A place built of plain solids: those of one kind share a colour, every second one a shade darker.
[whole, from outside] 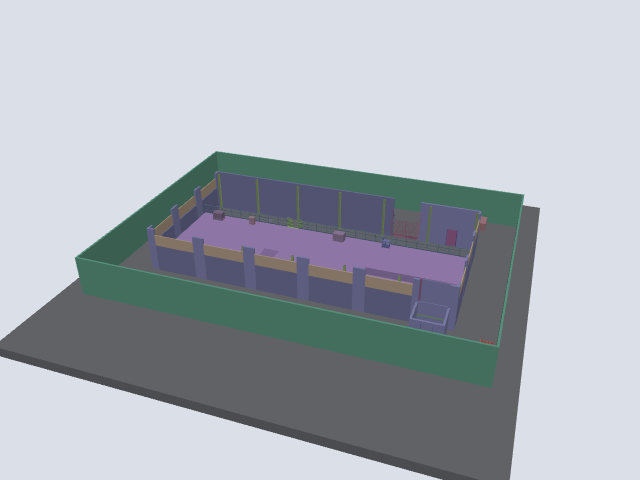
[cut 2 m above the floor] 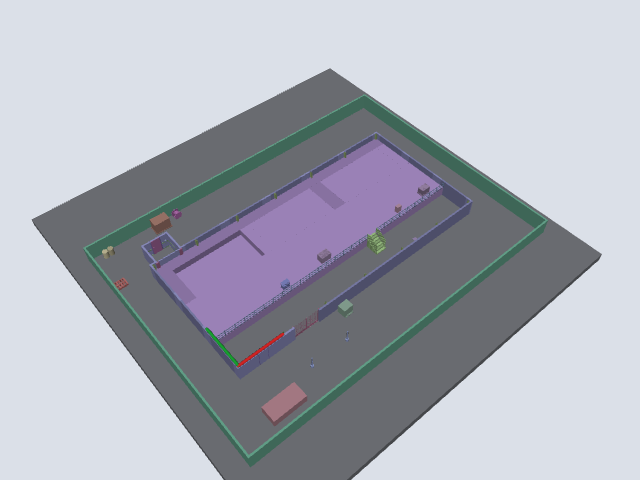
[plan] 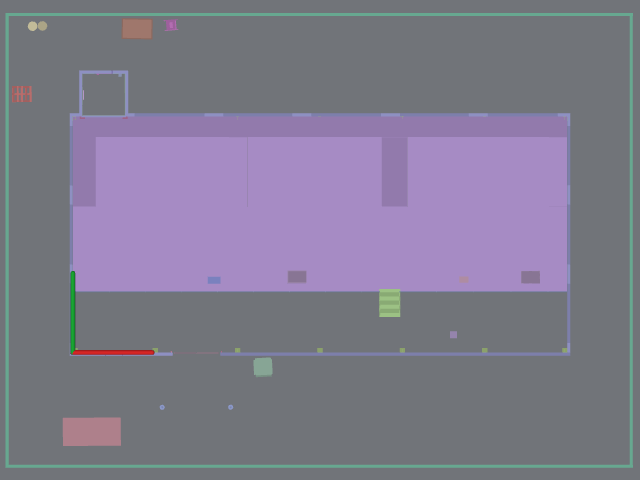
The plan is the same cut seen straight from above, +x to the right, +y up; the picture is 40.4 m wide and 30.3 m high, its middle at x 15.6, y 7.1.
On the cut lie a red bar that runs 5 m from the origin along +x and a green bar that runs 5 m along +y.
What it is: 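A works' hall with a row of sunk bays; one tall room; a strip of floor behind the doors, a deck 1.18 m over it that fills the rest, and 3 sunk grounds in the deck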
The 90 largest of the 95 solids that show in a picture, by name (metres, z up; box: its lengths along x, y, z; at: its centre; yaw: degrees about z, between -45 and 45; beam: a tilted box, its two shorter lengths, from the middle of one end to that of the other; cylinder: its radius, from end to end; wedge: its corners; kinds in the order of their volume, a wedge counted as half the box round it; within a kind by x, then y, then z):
{
 "raised_floor_bank_1": {"box": [1.45, 4.4, 1.23], "at": [0.72, 11.4, 0.56]},
 "raised_floor_bank_2": {"box": [8.4, 4.4, 0.42], "at": [5.65, 11.4, 0.16]},
 "raised_floor_bank_3": {"box": [1.15, 4.4, 1.23], "at": [10.43, 11.4, 0.56]},
 "raised_floor_bank_4": {"box": [8.5, 4.4, 1.23], "at": [15.25, 11.4, 0.56]},
 "raised_floor_bank_5": {"box": [31.2, 5.4, 1.23], "at": [15.6, 6.5, 0.56]},
 "raised_floor_bank_6": {"box": [31.2, 1.3, 1.23], "at": [15.6, 14.25, 0.56]},
 "raised_floor_bank_7": {"box": [1.6, 4.4, 1.23], "at": [20.3, 11.4, 0.56]},
 "raised_floor_bank_8": {"box": [8.95, 4.4, 1.23], "at": [25.57, 11.4, 0.56]},
 "raised_floor_bank_9": {"box": [1.15, 4.4, 1.23], "at": [30.62, 11.4, 0.56]},
 "yard_bound_1": {"box": [0.2, 28.71, 4.23], "at": [-4.15, 7.08, 2.06]},
 "yard_bound_2": {"box": [39.6, 0.2, 4.23], "at": [15.55, -7.18, 2.06]},
 "yard_bound_3": {"box": [39.6, 0.2, 4.23], "at": [15.55, 21.33, 2.06]},
 "yard_bound_4": {"box": [0.2, 28.71, 4.23], "at": [35.25, 7.08, 2.06]},
 "wall_1": {"box": [0.2, 0.81, 4.85], "at": [-0.1, 0.2, 2.38]},
 "wall_2": {"box": [0.2, 3.76, 3.0], "at": [-0.1, 2.48, 1.45]},
 "wall_3": {"box": [0.2, 1.21, 4.85], "at": [-0.1, 4.95, 2.38]},
 "wall_4": {"box": [0.2, 3.81, 3.0], "at": [-0.1, 7.45, 1.45]},
 "wall_5": {"box": [0.2, 1.21, 4.85], "at": [-0.1, 9.95, 2.38]},
 "wall_6": {"box": [0.2, 3.76, 3.0], "at": [-0.1, 12.43, 1.45]},
 "wall_7": {"box": [0.2, 0.81, 4.85], "at": [-0.1, 14.7, 2.38]},
 "wall_8": {"box": [0.8, 0.2, 4.85], "at": [0.2, 15.0, 2.38]},
 "wall_9": {"box": [0.2, 2.9, 2.45], "at": [0.5, 16.35, 1.18]},
 "wall_10": {"box": [2.82, 0.06, 4.85], "at": [1.95, 14.87, 2.38]},
 "wall_11": {"box": [2.7, 0.06, 2.45], "at": [1.95, 14.93, 1.18]},
 "wall_12": {"box": [3.1, 0.2, 2.45], "at": [1.95, 17.7, 1.18]},
 "wall_13": {"box": [6.51, 0.2, 4.85], "at": [3.05, -0.1, 2.38]},
 "wall_14": {"box": [0.2, 2.9, 2.45], "at": [3.4, 16.35, 1.18]},
 "wall_15": {"box": [0.61, 0.2, 4.85], "at": [3.6, 15.0, 2.38]},
 "wall_16": {"box": [4.41, 0.2, 3.0], "at": [6.1, 15.0, 1.45]},
 "wall_17": {"box": [1.21, 0.2, 4.85], "at": [8.9, 15.0, 2.38]},
 "wall_18": {"box": [4.36, 0.2, 3.0], "at": [11.68, 15.0, 1.45]},
 "wall_19": {"box": [1.21, 0.2, 4.85], "at": [14.45, 15.0, 2.38]},
 "wall_20": {"box": [4.41, 0.2, 3.0], "at": [17.25, 15.0, 1.45]},
 "wall_21": {"box": [1.21, 0.2, 4.85], "at": [20.05, 15.0, 2.38]},
 "wall_22": {"box": [22.11, 0.2, 4.85], "at": [20.35, -0.1, 2.38]},
 "wall_23": {"box": [4.36, 0.2, 3.0], "at": [22.82, 15.0, 1.45]},
 "wall_24": {"box": [1.21, 0.2, 4.85], "at": [25.6, 15.0, 2.38]},
 "wall_25": {"box": [4.41, 0.2, 3.0], "at": [28.4, 15.0, 1.45]},
 "wall_26": {"box": [0.81, 0.2, 4.85], "at": [31.0, 15.0, 2.38]},
 "wall_27": {"box": [0.2, 0.81, 4.85], "at": [31.3, 0.2, 2.38]},
 "wall_28": {"box": [0.2, 3.76, 3.0], "at": [31.3, 2.48, 1.45]},
 "wall_29": {"box": [0.2, 1.21, 4.85], "at": [31.3, 4.95, 2.38]},
 "wall_30": {"box": [0.2, 3.81, 3.0], "at": [31.3, 7.45, 1.45]},
 "wall_31": {"box": [0.2, 1.21, 4.85], "at": [31.3, 9.95, 2.38]},
 "wall_32": {"box": [0.2, 3.76, 3.0], "at": [31.3, 12.43, 1.45]},
 "wall_33": {"box": [0.2, 0.81, 4.85], "at": [31.3, 14.7, 2.38]},
 "beyond_skip_1": {"box": [3.66, 1.78, 0.95], "at": [1.2, -5.0, 0.82], "yaw": 0.4},
 "beyond_oil_tank_1": {"box": [1.7, 1.17, 1.35], "at": [4.05, 20.43, 0.62], "yaw": -1.0},
 "beyond_oil_tank_2": {"box": [1.96, 1.32, 0.13], "at": [4.06, 20.43, 0.01], "yaw": -1.0},
 "beyond_oil_tank_3": {"box": [1.8, 1.16, 1.4], "at": [4.06, 20.43, 0.64], "yaw": -1.0},
 "window_pane_1": {"box": [0.1, 3.8, 1.21], "at": [-0.15, 7.45, 3.54]},
 "window_pane_2": {"box": [0.1, 3.75, 1.21], "at": [-0.15, 12.43, 3.54]},
 "window_pane_3": {"box": [4.4, 0.1, 1.21], "at": [6.1, 15.05, 3.54]},
 "window_pane_4": {"box": [4.35, 0.1, 1.21], "at": [11.68, 15.05, 3.54]},
 "window_pane_5": {"box": [4.4, 0.1, 1.21], "at": [17.25, 15.05, 3.54]},
 "window_pane_6": {"box": [4.35, 0.1, 1.21], "at": [22.82, 15.05, 3.54]},
 "window_pane_7": {"box": [4.4, 0.1, 1.21], "at": [28.4, 15.05, 3.54]},
 "window_pane_8": {"box": [0.1, 3.75, 1.21], "at": [31.35, 2.48, 3.54]},
 "window_pane_9": {"box": [0.1, 3.8, 1.21], "at": [31.35, 7.45, 3.54]},
 "window_pane_10": {"box": [0.1, 3.75, 1.21], "at": [31.35, 12.43, 3.54]},
 "pallet_load_1": {"box": [1.2, 0.8, 0.95], "at": [14.15, 4.78, 1.61]},
 "pallet_load_2": {"box": [1.13, 0.7, 0.89], "at": [14.17, 4.78, 1.58]},
 "pallet_load_3": {"box": [1.14, 0.74, 0.75], "at": [28.88, 4.75, 1.7]},
 "door_landing_1": {"box": [1.32, 0.28, 0.22], "at": [20.0, 2.38, 0.06]},
 "door_landing_2": {"box": [1.32, 0.28, 0.39], "at": [20.0, 2.64, 0.14]},
 "door_landing_3": {"box": [1.32, 0.28, 0.56], "at": [20.0, 2.9, 0.23]},
 "door_landing_4": {"box": [1.32, 0.28, 0.72], "at": [20.0, 3.16, 0.31]},
 "door_landing_5": {"box": [1.32, 0.28, 0.89], "at": [20.0, 3.42, 0.4]},
 "door_landing_6": {"box": [1.32, 0.28, 1.06], "at": [20.0, 3.68, 0.48]},
 "door_landing_7": {"box": [1.32, 0.21, 0.17], "at": [20.0, 3.9, 1.1]},
 "beyond_tote_tank_1": {"box": [1.18, 0.95, 1.02], "at": [12.0, -0.92, 0.63], "yaw": 2.7},
 "beyond_drums_1": {"cylinder": 0.3, "from": [-2.54, 20.59, -0.06], "to": [-2.54, 20.59, 0.87]},
 "beyond_drums_2": {"cylinder": 0.3, "from": [-1.92, 20.61, -0.06], "to": [-1.92, 20.61, 0.87]},
 "deck_rail_1": {"box": [19.4, 0.024, 0.1], "at": [9.7, 3.83, 1.23]},
 "deck_rail_2": {"box": [19.4, 0.05, 0.05], "at": [9.7, 3.83, 1.56]},
 "deck_rail_3": {"box": [19.4, 0.05, 0.05], "at": [9.7, 3.83, 1.89]},
 "deck_rail_4": {"box": [19.4, 0.05, 0.05], "at": [9.7, 3.83, 2.21]},
 "deck_rail_5": {"box": [10.6, 0.024, 0.1], "at": [25.9, 3.83, 1.23]},
 "deck_rail_6": {"box": [10.6, 0.05, 0.05], "at": [25.9, 3.83, 1.56]},
 "deck_rail_7": {"box": [10.6, 0.05, 0.05], "at": [25.9, 3.83, 1.89]},
 "deck_rail_8": {"box": [10.6, 0.05, 0.05], "at": [25.9, 3.83, 2.21]},
 "pier_1": {"box": [0.34, 0.17, 4.85], "at": [3.3, 14.81, 2.38]},
 "tote_stack_1": {"box": [0.6, 0.4, 0.88], "at": [24.68, 4.6, 1.62]},
 "door_leaf_1": {"box": [1.0, 0.044, 2.15], "at": [1.95, 17.6, 1.02]},
 "door_leaf_2": {"box": [1.0, 0.044, 2.15], "at": [2.6, 0.0, 1.02]},
 "beyond_cable_drum_1": {"box": [0.53, 0.64, 0.33], "at": [6.2, 20.67, 0.46], "yaw": 4.6},
 "steel_column_1": {"box": [0.22, 0.014, 4.65], "at": [5.2, 0.22, 2.27]},
 "steel_column_2": {"box": [0.22, 0.014, 4.65], "at": [10.4, 0.22, 2.27]},
 "steel_column_3": {"box": [0.22, 0.014, 4.65], "at": [15.6, 0.22, 2.27]},
 "steel_column_4": {"box": [0.22, 0.014, 4.65], "at": [20.8, 0.22, 2.27]}
}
